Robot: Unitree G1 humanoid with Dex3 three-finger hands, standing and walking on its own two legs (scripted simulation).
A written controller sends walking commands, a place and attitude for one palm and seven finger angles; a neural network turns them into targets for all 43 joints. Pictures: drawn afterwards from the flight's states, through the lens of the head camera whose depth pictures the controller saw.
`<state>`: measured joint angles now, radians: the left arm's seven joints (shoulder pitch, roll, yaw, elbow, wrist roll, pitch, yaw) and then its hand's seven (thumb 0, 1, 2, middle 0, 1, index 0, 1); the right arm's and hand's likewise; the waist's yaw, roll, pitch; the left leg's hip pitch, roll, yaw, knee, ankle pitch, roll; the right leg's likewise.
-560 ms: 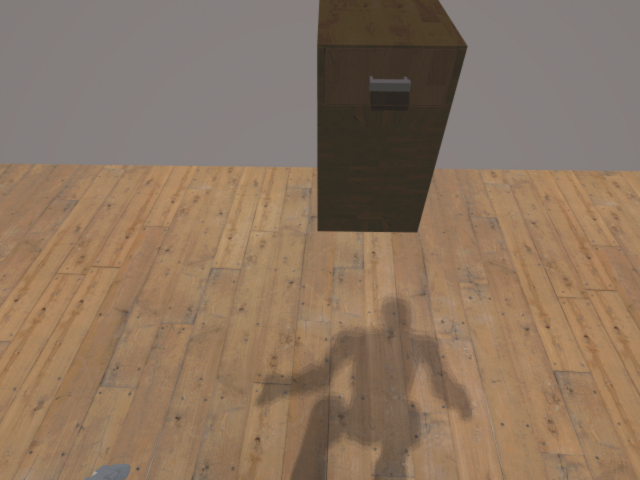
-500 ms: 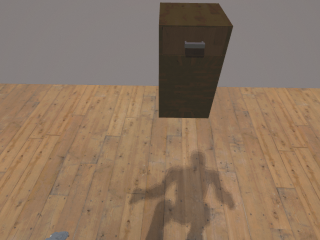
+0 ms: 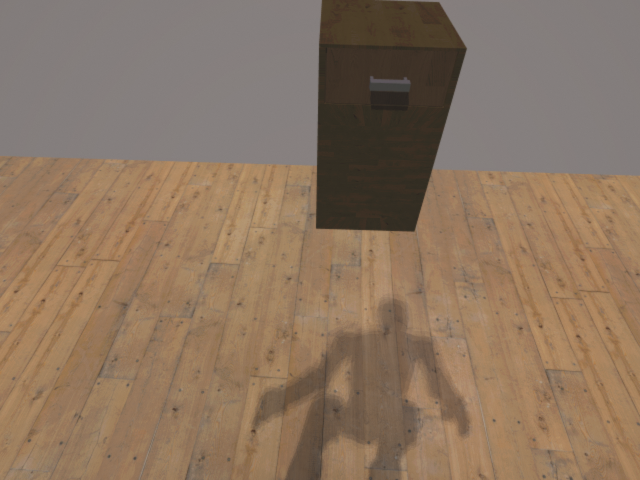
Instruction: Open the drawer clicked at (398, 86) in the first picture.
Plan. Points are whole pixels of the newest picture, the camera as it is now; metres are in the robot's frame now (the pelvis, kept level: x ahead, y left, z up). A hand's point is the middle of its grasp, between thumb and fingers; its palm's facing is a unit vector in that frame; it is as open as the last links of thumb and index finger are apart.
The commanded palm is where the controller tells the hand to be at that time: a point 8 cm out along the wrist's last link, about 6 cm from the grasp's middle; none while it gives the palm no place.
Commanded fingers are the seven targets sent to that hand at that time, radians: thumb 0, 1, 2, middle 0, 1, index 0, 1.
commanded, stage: stand and wait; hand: left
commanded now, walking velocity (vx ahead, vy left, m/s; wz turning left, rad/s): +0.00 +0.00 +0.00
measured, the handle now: (389, 82) +1.25 -0.14 -0.08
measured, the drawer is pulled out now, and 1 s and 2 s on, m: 0.00 0.00 0.00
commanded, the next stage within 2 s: look at it before walking up in 0.30 s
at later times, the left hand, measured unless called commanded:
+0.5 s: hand out of the picture +0.07 +0.25 -0.16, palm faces -0.03 -0.94 -0.33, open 7.4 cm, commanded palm none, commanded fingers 0.00 0.90 0.90 -0.20 -0.30 -0.20 -0.30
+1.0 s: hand out of the picture +0.07 +0.25 -0.15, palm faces -0.04 -0.94 -0.34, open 7.4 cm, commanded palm none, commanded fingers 0.00 0.90 0.90 -0.20 -0.30 -0.20 -0.30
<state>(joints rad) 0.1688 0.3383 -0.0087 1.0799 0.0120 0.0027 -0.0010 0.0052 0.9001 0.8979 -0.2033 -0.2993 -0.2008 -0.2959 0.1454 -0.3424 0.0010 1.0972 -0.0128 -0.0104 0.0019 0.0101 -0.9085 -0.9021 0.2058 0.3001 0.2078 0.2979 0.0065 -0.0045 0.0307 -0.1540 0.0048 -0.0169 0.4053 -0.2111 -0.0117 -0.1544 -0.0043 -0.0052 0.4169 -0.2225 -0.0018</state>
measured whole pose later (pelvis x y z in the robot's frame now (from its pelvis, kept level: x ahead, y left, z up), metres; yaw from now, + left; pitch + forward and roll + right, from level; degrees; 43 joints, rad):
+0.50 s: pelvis +0.00 +0.00 +0.00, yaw +0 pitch -2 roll +0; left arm 0.15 0.33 -0.01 1.08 0.01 0.00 0.00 0.00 0.90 0.90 -0.20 -0.30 -0.20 -0.30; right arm 0.13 -0.34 0.00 1.11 -0.01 -0.02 0.01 0.01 -0.91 -0.90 0.21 0.30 0.21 0.30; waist 0.00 0.00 0.03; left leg -0.15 0.00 -0.01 0.38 -0.19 -0.01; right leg -0.16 -0.01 0.00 0.40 -0.20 0.00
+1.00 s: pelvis +0.00 +0.00 +0.00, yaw -1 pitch -2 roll +0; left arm 0.15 0.34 -0.01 1.09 0.01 -0.01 0.00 0.00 0.90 0.90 -0.20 -0.30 -0.20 -0.30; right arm 0.12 -0.34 0.01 1.12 -0.01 -0.02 0.01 0.01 -0.91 -0.90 0.21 0.30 0.21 0.30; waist 0.01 0.00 0.03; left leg -0.13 0.01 -0.01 0.35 -0.19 -0.01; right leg -0.13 0.00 0.00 0.37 -0.20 0.00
